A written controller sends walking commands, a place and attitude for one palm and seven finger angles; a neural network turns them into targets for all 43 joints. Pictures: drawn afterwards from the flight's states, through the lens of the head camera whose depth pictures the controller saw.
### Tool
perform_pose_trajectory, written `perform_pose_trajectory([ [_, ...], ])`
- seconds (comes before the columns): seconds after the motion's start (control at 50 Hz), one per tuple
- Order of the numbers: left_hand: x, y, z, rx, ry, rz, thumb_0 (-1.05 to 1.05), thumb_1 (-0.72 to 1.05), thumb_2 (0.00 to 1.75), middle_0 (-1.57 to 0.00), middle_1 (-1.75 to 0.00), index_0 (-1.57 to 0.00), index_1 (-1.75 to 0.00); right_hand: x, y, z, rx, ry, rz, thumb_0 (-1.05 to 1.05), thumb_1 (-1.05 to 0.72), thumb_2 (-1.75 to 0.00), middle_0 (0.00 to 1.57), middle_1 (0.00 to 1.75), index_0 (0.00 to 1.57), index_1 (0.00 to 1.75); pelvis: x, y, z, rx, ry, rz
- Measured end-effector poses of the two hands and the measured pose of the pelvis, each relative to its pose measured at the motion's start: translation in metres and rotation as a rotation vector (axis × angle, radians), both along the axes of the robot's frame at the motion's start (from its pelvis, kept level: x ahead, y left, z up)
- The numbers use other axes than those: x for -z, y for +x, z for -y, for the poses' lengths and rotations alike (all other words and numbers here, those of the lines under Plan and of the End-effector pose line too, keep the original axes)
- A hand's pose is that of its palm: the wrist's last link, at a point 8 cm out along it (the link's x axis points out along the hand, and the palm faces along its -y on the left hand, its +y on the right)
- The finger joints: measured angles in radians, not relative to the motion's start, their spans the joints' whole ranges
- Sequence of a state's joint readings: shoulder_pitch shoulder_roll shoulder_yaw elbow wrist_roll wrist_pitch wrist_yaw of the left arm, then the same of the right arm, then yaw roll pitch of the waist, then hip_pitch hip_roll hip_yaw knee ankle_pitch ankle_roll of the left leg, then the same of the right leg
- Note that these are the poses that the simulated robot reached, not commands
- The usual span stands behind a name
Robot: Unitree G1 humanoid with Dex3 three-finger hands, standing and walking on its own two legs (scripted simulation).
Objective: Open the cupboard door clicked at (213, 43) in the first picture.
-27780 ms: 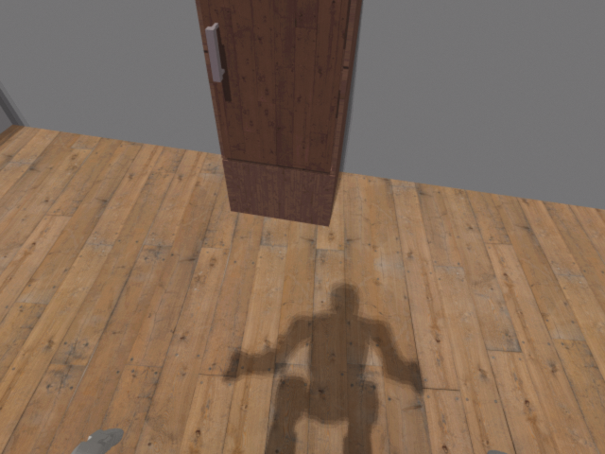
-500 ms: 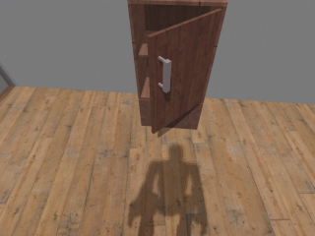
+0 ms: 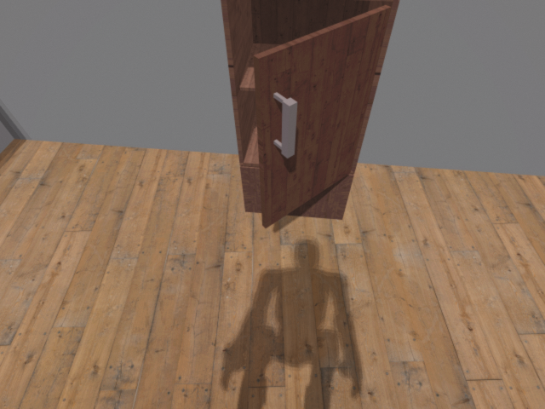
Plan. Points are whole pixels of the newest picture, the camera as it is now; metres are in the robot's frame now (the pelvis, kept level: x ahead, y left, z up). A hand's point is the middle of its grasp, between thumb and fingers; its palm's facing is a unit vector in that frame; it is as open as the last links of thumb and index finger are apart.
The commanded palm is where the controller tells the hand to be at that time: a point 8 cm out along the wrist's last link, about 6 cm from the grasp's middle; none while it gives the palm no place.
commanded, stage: look to check the result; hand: left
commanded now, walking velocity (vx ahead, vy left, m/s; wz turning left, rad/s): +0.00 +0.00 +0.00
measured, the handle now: (283, 125) +0.72 +0.02 -0.02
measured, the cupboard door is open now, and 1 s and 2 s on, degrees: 45 45 45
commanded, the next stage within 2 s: walk to a spot facing it in 0.24 s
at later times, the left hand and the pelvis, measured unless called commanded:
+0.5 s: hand out of the picture +0.03 +0.17 -0.17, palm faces +0.01 -0.97 -0.24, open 7.4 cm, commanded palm none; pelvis +0.01 -0.01 +0.00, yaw -2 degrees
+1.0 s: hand out of the picture +0.14 +0.18 -0.17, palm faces -0.23 -0.94 -0.24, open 7.4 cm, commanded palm none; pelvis -0.01 +0.00 -0.01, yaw -16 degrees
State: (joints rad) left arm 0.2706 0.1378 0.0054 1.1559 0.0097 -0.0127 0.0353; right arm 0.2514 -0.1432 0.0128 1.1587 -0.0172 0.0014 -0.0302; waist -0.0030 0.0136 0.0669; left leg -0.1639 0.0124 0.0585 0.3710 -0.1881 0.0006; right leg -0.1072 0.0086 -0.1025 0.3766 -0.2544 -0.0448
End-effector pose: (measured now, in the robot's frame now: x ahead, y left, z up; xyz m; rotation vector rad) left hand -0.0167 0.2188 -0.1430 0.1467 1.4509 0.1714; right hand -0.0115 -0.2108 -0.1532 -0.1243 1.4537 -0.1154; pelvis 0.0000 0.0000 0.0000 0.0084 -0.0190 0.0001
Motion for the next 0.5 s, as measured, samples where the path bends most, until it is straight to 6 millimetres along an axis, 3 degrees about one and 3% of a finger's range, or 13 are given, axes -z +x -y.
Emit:
perform_pose_trajectory([
  [0.5, -0.002, 0.043, -0.003, 0.033, 0.034, 0.059, 0.01, 0.91, 0.9, -0.2, -0.3, -0.2, -0.3, -0.002, 0.036, 0.033, 0.009, -0.05, 0.064, 0.0, -0.91, -0.9, 0.2, 0.3, 0.2, 0.3, 0.002, 0.011, 0.013, 0.029, 0.0, -0.006],
])
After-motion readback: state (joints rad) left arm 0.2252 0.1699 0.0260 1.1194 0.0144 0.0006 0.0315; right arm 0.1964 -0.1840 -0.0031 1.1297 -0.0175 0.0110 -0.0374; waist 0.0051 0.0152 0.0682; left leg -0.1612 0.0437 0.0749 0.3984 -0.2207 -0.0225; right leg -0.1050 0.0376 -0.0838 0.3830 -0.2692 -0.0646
